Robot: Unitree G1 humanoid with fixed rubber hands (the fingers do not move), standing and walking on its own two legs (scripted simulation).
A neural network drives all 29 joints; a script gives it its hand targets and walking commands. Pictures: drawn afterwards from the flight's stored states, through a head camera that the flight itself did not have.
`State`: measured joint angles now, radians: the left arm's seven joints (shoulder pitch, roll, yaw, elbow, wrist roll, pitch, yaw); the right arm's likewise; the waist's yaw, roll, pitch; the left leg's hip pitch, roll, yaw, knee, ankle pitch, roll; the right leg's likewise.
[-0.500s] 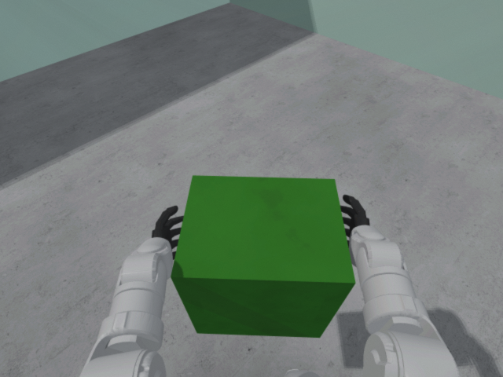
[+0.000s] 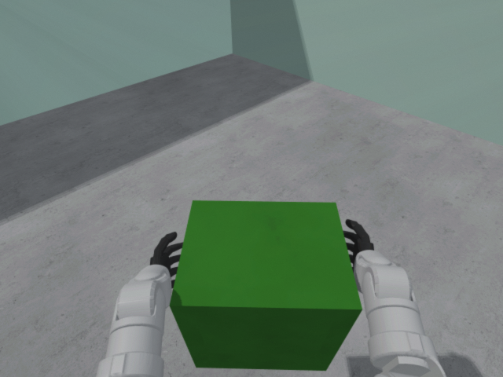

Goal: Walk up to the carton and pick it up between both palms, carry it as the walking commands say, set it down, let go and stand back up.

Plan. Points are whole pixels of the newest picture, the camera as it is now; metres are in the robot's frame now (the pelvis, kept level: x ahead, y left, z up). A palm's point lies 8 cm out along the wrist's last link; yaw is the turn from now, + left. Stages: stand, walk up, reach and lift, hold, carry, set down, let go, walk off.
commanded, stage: reach and lift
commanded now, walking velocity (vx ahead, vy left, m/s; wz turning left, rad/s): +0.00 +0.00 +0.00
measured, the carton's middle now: (262, 289) +0.29 -0.02 -0.03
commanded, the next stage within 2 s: hold in 0.74 s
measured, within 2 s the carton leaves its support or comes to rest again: neither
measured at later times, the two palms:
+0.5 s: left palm (160, 269) +0.29 +0.16 +0.04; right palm (361, 255) +0.30 -0.19 +0.05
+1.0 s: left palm (160, 275) +0.28 +0.15 +0.04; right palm (365, 260) +0.29 -0.19 +0.05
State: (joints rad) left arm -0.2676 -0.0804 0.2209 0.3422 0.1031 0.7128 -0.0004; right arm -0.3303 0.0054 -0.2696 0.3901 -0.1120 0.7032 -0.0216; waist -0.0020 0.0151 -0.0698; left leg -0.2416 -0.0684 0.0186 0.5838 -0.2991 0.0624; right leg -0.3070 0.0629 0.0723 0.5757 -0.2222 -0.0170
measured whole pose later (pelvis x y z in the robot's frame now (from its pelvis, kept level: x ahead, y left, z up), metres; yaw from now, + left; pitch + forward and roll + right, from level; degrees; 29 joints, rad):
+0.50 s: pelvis +0.00 +0.00 +0.00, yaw +0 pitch -3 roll +0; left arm -0.27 -0.07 0.20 0.32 0.10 0.72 0.00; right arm -0.33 0.01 -0.27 0.36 -0.11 0.72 -0.02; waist 0.00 0.02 -0.07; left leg -0.22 -0.07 0.02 0.58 -0.31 0.06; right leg -0.29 0.06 0.07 0.58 -0.23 -0.02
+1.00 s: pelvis -0.01 +0.00 +0.00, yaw +0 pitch -4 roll +0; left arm -0.27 -0.08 0.22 0.32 0.10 0.73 0.00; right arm -0.33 0.01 -0.27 0.36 -0.12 0.73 -0.02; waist 0.00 0.02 -0.06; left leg -0.22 -0.07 0.02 0.58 -0.29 0.06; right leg -0.29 0.06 0.07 0.58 -0.22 -0.02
